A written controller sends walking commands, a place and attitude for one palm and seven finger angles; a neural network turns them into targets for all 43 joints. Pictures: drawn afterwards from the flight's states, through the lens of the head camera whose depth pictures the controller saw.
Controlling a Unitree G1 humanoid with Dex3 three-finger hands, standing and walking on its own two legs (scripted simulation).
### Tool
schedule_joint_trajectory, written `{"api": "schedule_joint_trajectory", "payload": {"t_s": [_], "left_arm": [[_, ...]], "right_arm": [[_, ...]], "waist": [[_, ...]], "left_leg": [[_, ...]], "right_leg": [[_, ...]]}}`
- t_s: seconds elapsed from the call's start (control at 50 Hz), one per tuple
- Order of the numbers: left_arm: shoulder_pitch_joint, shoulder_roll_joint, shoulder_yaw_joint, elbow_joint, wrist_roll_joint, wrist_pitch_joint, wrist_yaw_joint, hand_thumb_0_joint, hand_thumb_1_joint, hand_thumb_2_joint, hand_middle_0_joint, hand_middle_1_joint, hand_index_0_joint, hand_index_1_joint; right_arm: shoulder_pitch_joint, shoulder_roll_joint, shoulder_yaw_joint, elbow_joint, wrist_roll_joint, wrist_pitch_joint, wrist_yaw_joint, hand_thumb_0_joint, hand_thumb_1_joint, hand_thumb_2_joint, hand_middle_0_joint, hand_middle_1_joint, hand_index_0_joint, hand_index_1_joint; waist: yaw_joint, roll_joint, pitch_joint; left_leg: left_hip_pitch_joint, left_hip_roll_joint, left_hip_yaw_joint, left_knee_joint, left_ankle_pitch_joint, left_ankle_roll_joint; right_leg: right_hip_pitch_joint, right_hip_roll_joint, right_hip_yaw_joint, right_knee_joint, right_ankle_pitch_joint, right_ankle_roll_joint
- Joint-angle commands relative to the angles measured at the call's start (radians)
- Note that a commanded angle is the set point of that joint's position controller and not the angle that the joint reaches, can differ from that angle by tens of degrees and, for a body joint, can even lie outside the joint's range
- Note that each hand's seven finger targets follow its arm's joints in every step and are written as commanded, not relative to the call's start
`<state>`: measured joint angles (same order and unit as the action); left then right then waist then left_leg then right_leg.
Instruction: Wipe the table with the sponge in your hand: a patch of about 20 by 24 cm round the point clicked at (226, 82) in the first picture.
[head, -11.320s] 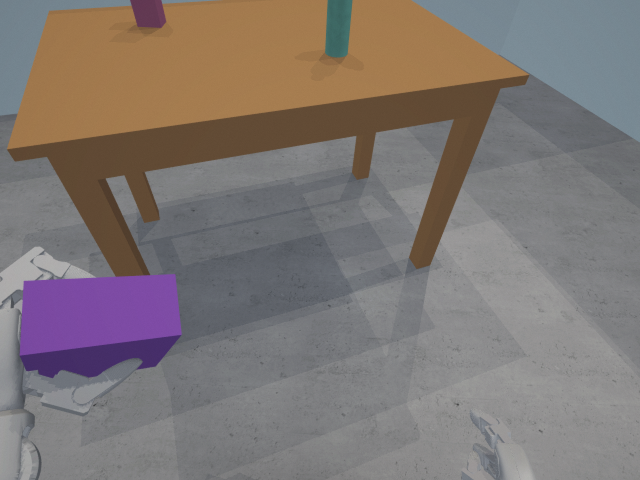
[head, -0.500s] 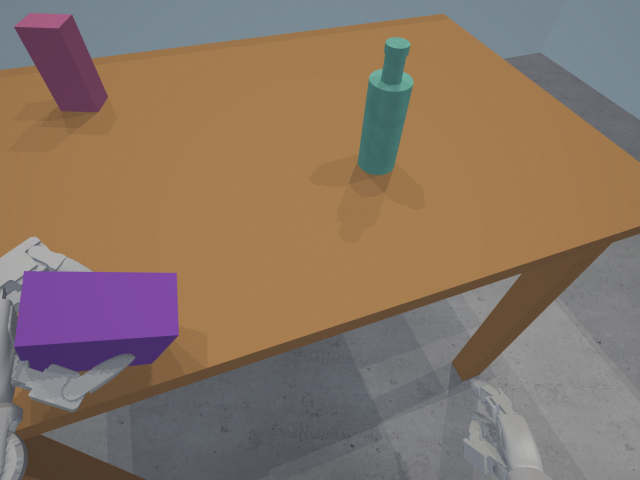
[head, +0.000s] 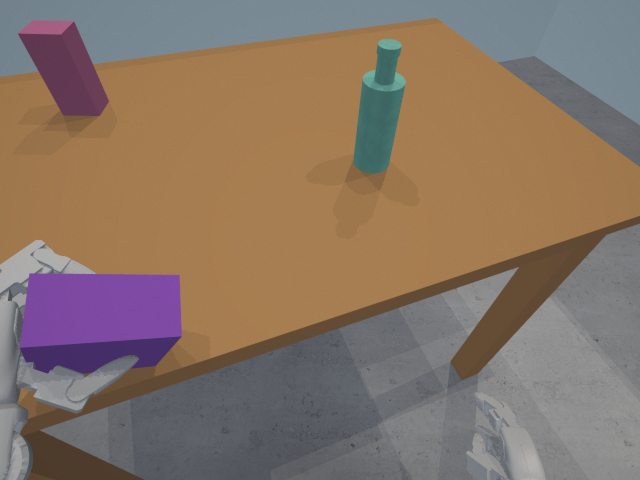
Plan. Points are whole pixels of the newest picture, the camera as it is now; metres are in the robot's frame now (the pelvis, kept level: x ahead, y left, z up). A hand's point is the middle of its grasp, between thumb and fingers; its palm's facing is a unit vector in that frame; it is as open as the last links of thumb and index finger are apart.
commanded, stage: look again from close up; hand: left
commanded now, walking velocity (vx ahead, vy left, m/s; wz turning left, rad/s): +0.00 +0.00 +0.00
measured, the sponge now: (124, 327) +0.23 +0.21 +0.13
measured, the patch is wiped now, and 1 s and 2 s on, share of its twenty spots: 0.00 0.00 0.00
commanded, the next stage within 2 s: shuffle to correct the standing spot in 0.08 s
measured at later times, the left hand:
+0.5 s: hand (86, 313) +0.23 +0.24 +0.15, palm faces +0.37 -0.84 -0.39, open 10.0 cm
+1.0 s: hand (159, 319) +0.23 +0.17 +0.15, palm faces +0.35 -0.86 -0.38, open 10.0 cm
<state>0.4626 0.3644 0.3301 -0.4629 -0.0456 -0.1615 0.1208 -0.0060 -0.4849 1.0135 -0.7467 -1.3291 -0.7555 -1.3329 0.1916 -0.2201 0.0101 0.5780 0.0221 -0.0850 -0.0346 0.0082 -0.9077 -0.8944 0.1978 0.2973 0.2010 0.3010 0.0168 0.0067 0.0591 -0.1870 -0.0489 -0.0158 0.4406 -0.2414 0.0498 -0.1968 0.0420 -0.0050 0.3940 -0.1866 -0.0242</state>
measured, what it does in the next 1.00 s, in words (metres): shifts its weight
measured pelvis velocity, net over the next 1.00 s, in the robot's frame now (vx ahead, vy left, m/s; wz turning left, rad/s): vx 0.01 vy -0.07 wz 0.00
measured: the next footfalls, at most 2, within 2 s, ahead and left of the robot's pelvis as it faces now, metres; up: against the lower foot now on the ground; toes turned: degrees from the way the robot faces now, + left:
none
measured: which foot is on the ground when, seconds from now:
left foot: down 0.00-1.00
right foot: down 0.00-1.00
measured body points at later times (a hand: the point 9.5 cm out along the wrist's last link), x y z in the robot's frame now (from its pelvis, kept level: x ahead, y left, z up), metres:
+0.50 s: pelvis +0.01 -0.01 +0.00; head +0.04 +0.01 +0.45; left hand +0.20 +0.29 +0.17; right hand +0.19 -0.22 -0.08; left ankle +0.00 +0.08 -0.74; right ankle +0.02 -0.10 -0.74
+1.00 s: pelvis +0.01 -0.07 -0.01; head +0.03 -0.06 +0.44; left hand +0.21 +0.22 +0.17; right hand +0.18 -0.31 -0.09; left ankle +0.00 +0.08 -0.74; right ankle +0.02 -0.10 -0.74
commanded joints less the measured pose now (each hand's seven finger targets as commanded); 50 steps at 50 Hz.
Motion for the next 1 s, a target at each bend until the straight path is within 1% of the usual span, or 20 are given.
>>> {"api": "schedule_joint_trajectory", "payload": {"t_s": [0.0,0.06,0.08,0.16,0.18,0.26,0.28,0.36,0.38,0.46,0.48,0.56,0.58,0.6,0.66,0.68,0.8,0.9,0.96,0.98], "left_arm": [[-0.088,0.170,0.117,-0.216,-0.008,-0.069,0.022,0.000,0.100,1.300,-1.200,-1.600,-1.200,-1.600],[-0.074,0.187,0.140,-0.225,-0.006,-0.068,0.025,0.000,0.100,1.300,-1.200,-1.600,-1.200,-1.600],[-0.073,0.151,0.107,-0.220,-0.009,-0.071,0.020,0.000,0.100,1.300,-1.200,-1.600,-1.200,-1.600],[-0.064,0.189,0.138,-0.252,-0.007,-0.067,0.026,0.000,0.100,1.300,-1.200,-1.600,-1.200,-1.600],[-0.054,0.159,0.118,-0.231,-0.013,-0.068,0.021,0.000,0.100,1.300,-1.200,-1.600,-1.200,-1.600],[-0.082,0.196,0.146,-0.264,-0.011,-0.065,0.020,0.000,0.100,1.300,-1.200,-1.600,-1.200,-1.600],[-0.077,0.156,0.111,-0.238,-0.018,-0.064,0.014,0.000,0.100,1.300,-1.200,-1.600,-1.200,-1.600],[-0.096,0.178,0.131,-0.243,-0.017,-0.057,0.012,0.000,0.100,1.300,-1.200,-1.600,-1.200,-1.600],[-0.095,0.156,0.111,-0.225,-0.022,-0.056,0.008,0.000,0.100,1.300,-1.200,-1.600,-1.200,-1.600],[-0.105,0.182,0.129,-0.272,-0.020,-0.051,0.011,0.000,0.100,1.300,-1.200,-1.600,-1.200,-1.600],[-0.094,0.157,0.107,-0.263,-0.024,-0.052,0.008,0.000,0.100,1.300,-1.200,-1.600,-1.200,-1.600],[-0.068,0.198,0.149,-0.298,-0.028,-0.046,0.014,0.000,0.100,1.300,-1.200,-1.600,-1.200,-1.600],[-0.057,0.169,0.126,-0.282,-0.034,-0.046,0.011,0.000,0.100,1.300,-1.200,-1.600,-1.200,-1.600],[-0.063,0.193,0.145,-0.295,-0.036,-0.045,0.012,0.000,0.100,1.300,-1.200,-1.600,-1.200,-1.600],[-0.035,0.200,0.160,-0.280,-0.043,-0.036,0.014,0.000,0.100,1.300,-1.200,-1.600,-1.200,-1.600],[-0.028,0.174,0.136,-0.270,-0.045,-0.037,0.012,0.000,0.100,1.300,-1.200,-1.600,-1.200,-1.600],[-0.030,0.198,0.155,-0.272,-0.055,-0.022,0.016,0.000,0.100,1.300,-1.200,-1.600,-1.200,-1.600],[-0.033,0.192,0.146,-0.281,-0.060,-0.012,0.025,0.000,0.100,1.300,-1.200,-1.600,-1.200,-1.600],[-0.012,0.214,0.164,-0.276,-0.061,-0.010,0.034,0.000,0.100,1.300,-1.200,-1.600,-1.200,-1.600],[-0.009,0.188,0.145,-0.273,-0.059,-0.011,0.035,0.000,0.100,1.300,-1.200,-1.600,-1.200,-1.600]], "right_arm": [[-0.101,-0.113,-0.049,-0.165,0.005,-0.064,-0.014,0.000,-0.900,-0.900,0.200,0.300,0.200,0.300],[-0.108,-0.115,-0.049,-0.159,0.006,-0.069,-0.013,0.000,-0.900,-0.900,0.200,0.300,0.200,0.300],[-0.094,-0.114,-0.046,-0.157,0.001,-0.065,-0.011,0.000,-0.900,-0.900,0.200,0.300,0.200,0.300],[-0.110,-0.113,-0.049,-0.162,0.007,-0.071,-0.010,0.000,-0.900,-0.900,0.200,0.300,0.200,0.300],[-0.092,-0.111,-0.045,-0.154,0.000,-0.065,-0.010,0.000,-0.900,-0.900,0.200,0.300,0.200,0.300],[-0.109,-0.107,-0.049,-0.159,0.006,-0.056,-0.008,0.000,-0.900,-0.900,0.200,0.300,0.200,0.300],[-0.093,-0.106,-0.046,-0.156,0.000,-0.047,-0.006,0.000,-0.900,-0.900,0.200,0.300,0.200,0.300],[-0.106,-0.101,-0.052,-0.171,0.008,-0.040,0.000,0.000,-0.900,-0.900,0.200,0.300,0.200,0.300],[-0.092,-0.103,-0.049,-0.167,0.002,-0.032,0.001,0.000,-0.900,-0.900,0.200,0.300,0.200,0.300],[-0.106,-0.100,-0.056,-0.183,0.009,-0.030,0.008,0.000,-0.900,-0.900,0.200,0.300,0.200,0.300],[-0.091,-0.099,-0.053,-0.180,0.004,-0.024,0.009,0.000,-0.900,-0.900,0.200,0.300,0.200,0.300],[-0.101,-0.097,-0.059,-0.191,0.013,-0.023,0.013,0.000,-0.900,-0.900,0.200,0.300,0.200,0.300],[-0.088,-0.096,-0.055,-0.187,0.008,-0.016,0.014,0.000,-0.900,-0.900,0.200,0.300,0.200,0.300],[-0.088,-0.099,-0.064,-0.196,0.011,-0.017,0.012,0.000,-0.900,-0.900,0.200,0.300,0.200,0.300],[-0.095,-0.099,-0.061,-0.190,0.017,-0.014,0.012,0.000,-0.900,-0.900,0.200,0.300,0.200,0.300],[-0.086,-0.097,-0.058,-0.187,0.011,-0.008,0.011,0.000,-0.900,-0.900,0.200,0.300,0.200,0.300],[-0.079,-0.104,-0.071,-0.187,0.015,-0.003,0.003,0.000,-0.900,-0.900,0.200,0.300,0.200,0.300],[-0.075,-0.099,-0.070,-0.179,0.021,0.000,0.002,0.000,-0.900,-0.900,0.200,0.300,0.200,0.300],[-0.086,-0.097,-0.064,-0.173,0.023,0.002,-0.001,0.000,-0.900,-0.900,0.200,0.300,0.200,0.300],[-0.079,-0.094,-0.059,-0.170,0.018,0.006,0.000,0.000,-0.900,-0.900,0.200,0.300,0.200,0.300]], "waist": [[0.002,0.046,-0.118],[0.002,0.038,-0.149],[0.000,0.037,-0.155],[0.002,0.055,-0.171],[0.002,0.038,-0.180],[0.001,0.089,-0.172],[-0.001,0.100,-0.156],[-0.003,0.085,-0.146],[-0.004,0.082,-0.143],[-0.006,0.105,-0.170],[-0.008,0.105,-0.176],[-0.009,0.091,-0.207],[-0.011,0.088,-0.209],[-0.009,0.091,-0.209],[-0.015,0.071,-0.192],[-0.018,0.066,-0.193],[-0.023,0.018,-0.187],[-0.028,-0.010,-0.162],[-0.028,-0.005,-0.145],[-0.027,-0.014,-0.149]], "left_leg": [[-0.026,0.124,-0.110,-0.108,0.037,-0.030],[-0.005,0.122,-0.105,-0.092,0.086,-0.032],[-0.009,0.122,-0.104,-0.092,0.102,-0.033],[0.013,0.127,-0.102,-0.078,0.180,-0.041],[0.010,0.130,-0.105,-0.083,0.191,-0.043],[0.053,0.158,-0.120,-0.106,0.291,-0.075],[0.043,0.165,-0.129,-0.121,0.277,-0.079],[0.041,0.181,-0.127,-0.120,0.232,-0.071],[0.023,0.183,-0.136,-0.124,0.216,-0.069],[0.047,0.188,-0.118,-0.091,0.256,-0.061],[0.042,0.188,-0.117,-0.080,0.262,-0.054],[0.063,0.190,-0.102,-0.026,0.347,-0.047],[0.049,0.187,-0.103,-0.021,0.338,-0.045],[0.040,0.195,-0.108,-0.013,0.338,-0.041],[0.021,0.182,-0.096,0.004,0.260,-0.032],[0.013,0.182,-0.091,0.015,0.234,-0.026],[0.001,0.164,-0.063,0.071,0.162,-0.024],[-0.011,0.123,-0.024,0.125,0.031,-0.025],[-0.003,0.123,-0.016,0.112,0.017,-0.023],[-0.012,0.126,-0.012,0.105,0.020,-0.017]], "right_leg": [[0.062,-0.106,0.086,-0.048,0.049,-0.007],[0.077,-0.109,0.092,-0.039,0.094,-0.010],[0.084,-0.105,0.077,-0.031,0.105,-0.008],[0.095,-0.112,0.080,-0.017,0.164,-0.010],[0.101,-0.103,0.064,-0.012,0.162,-0.007],[0.071,-0.074,0.036,0.021,0.149,-0.001],[0.054,-0.065,0.022,0.027,0.121,0.002],[0.051,-0.063,0.025,0.014,0.103,0.002],[0.052,-0.058,0.015,0.014,0.094,0.003],[0.061,-0.067,0.025,0.013,0.131,-0.004],[0.062,-0.065,0.016,0.012,0.136,-0.005],[0.080,-0.083,0.035,0.014,0.212,-0.013],[0.083,-0.081,0.028,0.016,0.213,-0.016],[0.092,-0.091,0.041,0.017,0.224,-0.017],[0.077,-0.100,0.071,0.003,0.215,-0.025],[0.071,-0.104,0.072,0.000,0.214,-0.029],[0.052,-0.142,0.129,-0.014,0.228,-0.040],[0.000,-0.186,0.193,-0.079,0.101,-0.049],[-0.019,-0.188,0.199,-0.099,0.055,-0.040],[-0.008,-0.185,0.187,-0.099,0.045,-0.033]]}}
